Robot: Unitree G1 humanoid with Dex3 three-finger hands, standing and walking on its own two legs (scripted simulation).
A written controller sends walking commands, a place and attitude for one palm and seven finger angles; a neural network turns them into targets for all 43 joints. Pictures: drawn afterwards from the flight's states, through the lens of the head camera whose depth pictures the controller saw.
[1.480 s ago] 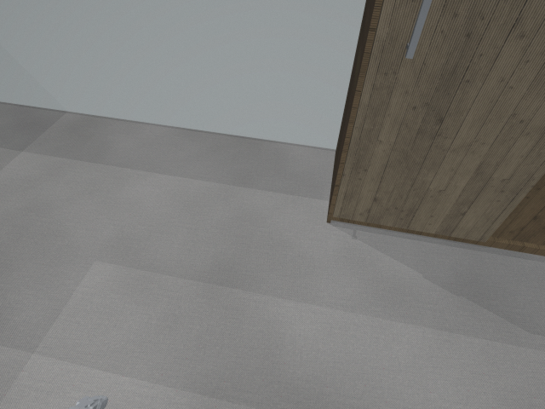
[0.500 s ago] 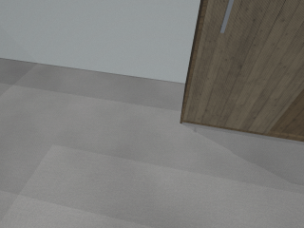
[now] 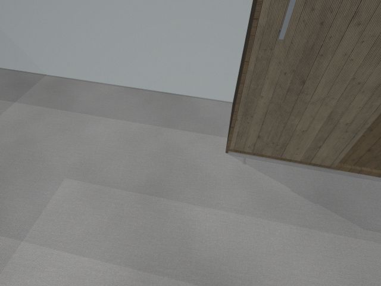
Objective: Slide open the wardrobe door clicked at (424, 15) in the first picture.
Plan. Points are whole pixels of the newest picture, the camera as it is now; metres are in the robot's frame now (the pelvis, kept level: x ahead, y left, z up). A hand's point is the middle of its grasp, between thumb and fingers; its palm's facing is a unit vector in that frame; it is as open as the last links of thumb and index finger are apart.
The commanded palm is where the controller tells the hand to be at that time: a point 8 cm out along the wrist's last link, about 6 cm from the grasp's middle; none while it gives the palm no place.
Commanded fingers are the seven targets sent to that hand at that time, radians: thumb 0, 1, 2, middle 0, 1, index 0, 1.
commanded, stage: walk to a spot facing it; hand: left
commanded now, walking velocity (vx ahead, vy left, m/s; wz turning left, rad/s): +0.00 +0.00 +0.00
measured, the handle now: out of the picture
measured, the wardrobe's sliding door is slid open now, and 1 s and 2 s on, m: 0.00 0.00 0.00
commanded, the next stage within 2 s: none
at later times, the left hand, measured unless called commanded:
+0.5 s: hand out of the picture +0.06 +0.18 -0.18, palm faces -0.15 -0.95 -0.27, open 7.4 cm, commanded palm none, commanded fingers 0.00 0.90 0.90 -0.20 -0.30 -0.20 -0.30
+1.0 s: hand out of the picture +0.15 +0.21 -0.18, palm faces -0.40 -0.89 -0.24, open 7.4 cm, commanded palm none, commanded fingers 0.00 0.90 0.90 -0.20 -0.30 -0.20 -0.30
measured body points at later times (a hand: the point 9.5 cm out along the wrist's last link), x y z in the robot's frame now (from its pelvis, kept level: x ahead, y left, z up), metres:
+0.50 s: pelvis -0.02 -0.02 -0.03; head +0.02 -0.05 +0.42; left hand +0.07 +0.23 -0.16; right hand +0.02 -0.28 -0.18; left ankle -0.01 +0.13 -0.71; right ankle -0.01 -0.10 -0.75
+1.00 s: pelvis -0.02 +0.04 -0.01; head +0.02 +0.06 +0.44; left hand +0.17 +0.26 -0.16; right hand -0.04 -0.23 -0.12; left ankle +0.01 +0.14 -0.75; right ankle -0.06 -0.08 -0.68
